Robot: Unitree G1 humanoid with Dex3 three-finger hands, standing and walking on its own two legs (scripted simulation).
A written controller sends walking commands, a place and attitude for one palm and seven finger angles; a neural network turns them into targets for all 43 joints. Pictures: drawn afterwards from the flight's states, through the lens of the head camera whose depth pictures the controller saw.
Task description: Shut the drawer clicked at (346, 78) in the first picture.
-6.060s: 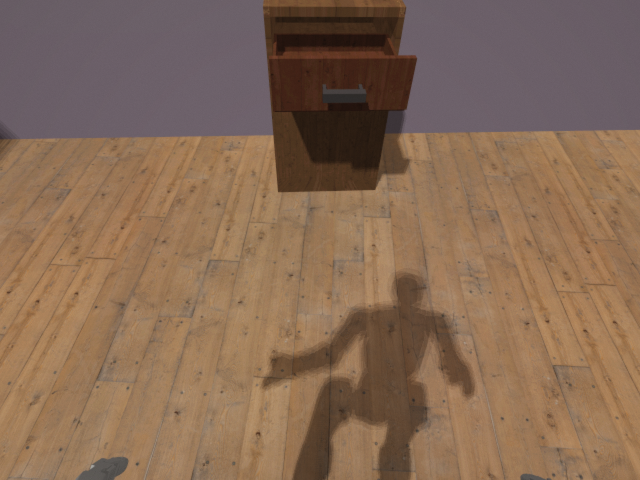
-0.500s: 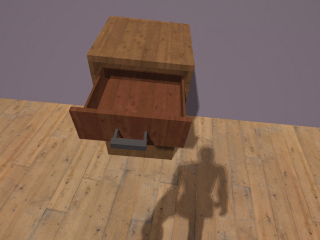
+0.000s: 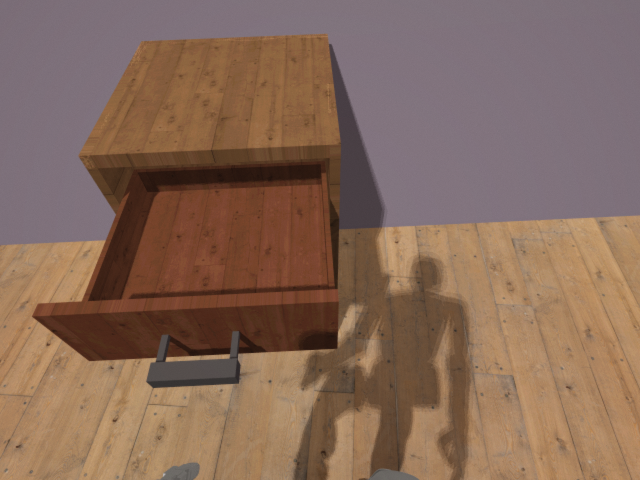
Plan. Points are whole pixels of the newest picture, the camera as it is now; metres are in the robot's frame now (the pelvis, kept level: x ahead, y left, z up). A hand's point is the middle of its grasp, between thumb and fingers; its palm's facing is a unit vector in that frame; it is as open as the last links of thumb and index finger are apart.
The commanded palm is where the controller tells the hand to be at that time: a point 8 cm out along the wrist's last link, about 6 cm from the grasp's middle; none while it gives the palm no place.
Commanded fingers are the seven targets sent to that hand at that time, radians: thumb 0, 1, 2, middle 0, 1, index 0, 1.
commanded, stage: come to a stop and stand still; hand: left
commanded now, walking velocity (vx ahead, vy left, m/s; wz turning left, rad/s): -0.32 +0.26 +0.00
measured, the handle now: (197, 356) +0.30 +0.19 -0.08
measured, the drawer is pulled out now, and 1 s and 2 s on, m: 0.30 0.30 0.30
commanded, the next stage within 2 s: look again from close up in 1.84 s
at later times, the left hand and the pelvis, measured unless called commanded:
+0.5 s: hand out of the picture +0.01 +0.26 -0.16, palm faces +0.08 -0.95 -0.29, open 7.3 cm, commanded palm none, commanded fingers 0.00 0.90 0.90 -0.20 -0.30 -0.20 -0.30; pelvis -0.03 +0.06 +0.00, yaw -1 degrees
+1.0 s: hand out of the picture -0.01 +0.28 -0.16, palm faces +0.01 -0.98 -0.21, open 7.3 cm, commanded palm none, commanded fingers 0.00 0.90 0.90 -0.20 -0.30 -0.20 -0.30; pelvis -0.03 +0.11 +0.01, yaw +0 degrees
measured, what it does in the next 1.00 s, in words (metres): steps to the left: left foot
